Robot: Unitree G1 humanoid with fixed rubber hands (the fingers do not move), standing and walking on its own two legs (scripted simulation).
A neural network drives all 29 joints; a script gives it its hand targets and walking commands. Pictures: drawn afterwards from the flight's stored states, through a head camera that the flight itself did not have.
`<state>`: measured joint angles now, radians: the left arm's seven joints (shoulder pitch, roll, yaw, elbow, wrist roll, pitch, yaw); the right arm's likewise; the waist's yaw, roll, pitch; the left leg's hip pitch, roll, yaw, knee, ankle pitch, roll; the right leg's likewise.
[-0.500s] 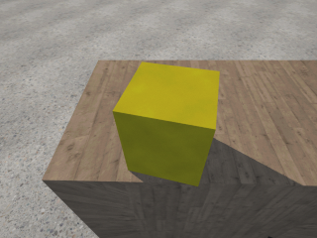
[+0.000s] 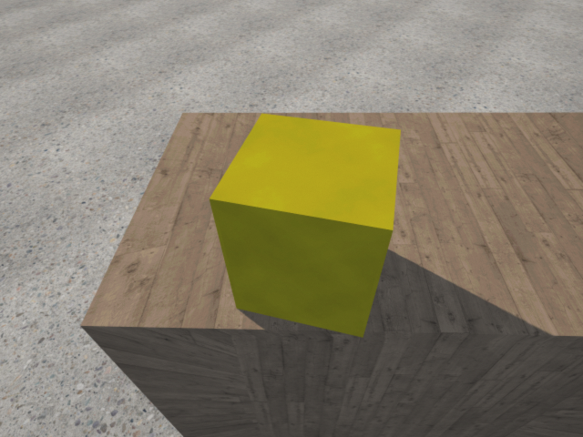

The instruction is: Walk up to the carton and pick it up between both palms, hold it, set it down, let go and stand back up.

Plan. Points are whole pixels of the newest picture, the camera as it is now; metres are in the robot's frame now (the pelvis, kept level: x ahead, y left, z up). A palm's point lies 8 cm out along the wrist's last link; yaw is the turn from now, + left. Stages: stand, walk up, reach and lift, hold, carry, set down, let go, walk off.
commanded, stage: stand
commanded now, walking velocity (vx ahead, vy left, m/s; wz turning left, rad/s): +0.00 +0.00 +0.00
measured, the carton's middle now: (312, 225) +0.41 -0.01 +0.07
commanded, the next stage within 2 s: none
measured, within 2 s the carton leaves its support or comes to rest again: neither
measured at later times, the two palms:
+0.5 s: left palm out of the picture +0.06 +0.27 -0.12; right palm out of the picture +0.08 -0.29 -0.11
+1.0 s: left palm out of the picture +0.06 +0.27 -0.12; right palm out of the picture +0.07 -0.29 -0.11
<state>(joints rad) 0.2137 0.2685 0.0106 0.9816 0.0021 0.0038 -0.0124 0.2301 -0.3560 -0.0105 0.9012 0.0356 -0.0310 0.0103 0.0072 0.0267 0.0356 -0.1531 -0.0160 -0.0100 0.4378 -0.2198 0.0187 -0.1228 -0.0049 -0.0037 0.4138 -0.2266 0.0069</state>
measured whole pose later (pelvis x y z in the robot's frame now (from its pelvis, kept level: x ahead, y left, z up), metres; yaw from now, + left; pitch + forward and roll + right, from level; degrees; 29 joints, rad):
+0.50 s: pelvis +0.00 +0.00 +0.00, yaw +0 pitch -4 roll +0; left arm 0.20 0.27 0.01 0.99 0.00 0.00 -0.01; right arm 0.23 -0.36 -0.01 0.91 0.04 -0.03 0.01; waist 0.01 0.03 0.04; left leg -0.15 -0.02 -0.01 0.43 -0.21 0.02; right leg -0.12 -0.01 0.00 0.41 -0.22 0.01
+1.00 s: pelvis +0.00 +0.00 +0.00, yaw +0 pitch -4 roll +0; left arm 0.20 0.27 0.01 1.02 0.00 0.00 -0.01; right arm 0.23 -0.36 -0.01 0.93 0.04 -0.03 0.01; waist 0.01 0.03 0.04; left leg -0.15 -0.02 -0.01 0.42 -0.21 0.02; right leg -0.12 -0.01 0.00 0.40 -0.22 0.01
